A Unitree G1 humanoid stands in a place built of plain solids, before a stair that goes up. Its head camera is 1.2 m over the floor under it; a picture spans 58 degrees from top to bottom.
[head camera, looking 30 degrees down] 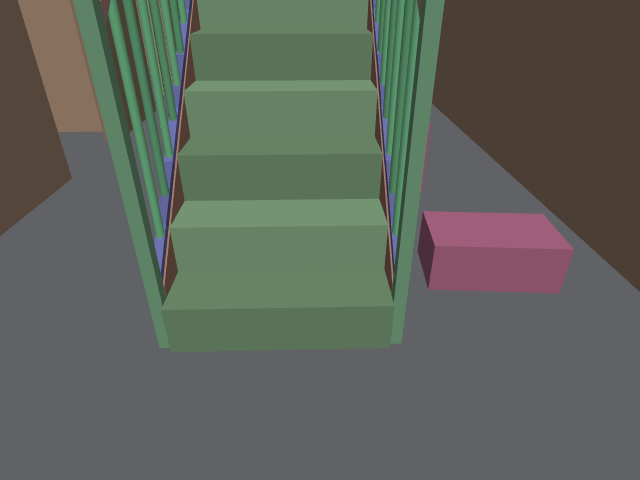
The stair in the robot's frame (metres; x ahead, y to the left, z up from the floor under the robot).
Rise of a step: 0.20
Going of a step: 0.24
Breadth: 0.84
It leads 2 degrees to the left of straight ahead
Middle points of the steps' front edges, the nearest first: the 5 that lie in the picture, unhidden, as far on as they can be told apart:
1.23 0.15 0.21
1.47 0.16 0.41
1.71 0.16 0.62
1.95 0.17 0.82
2.19 0.18 1.03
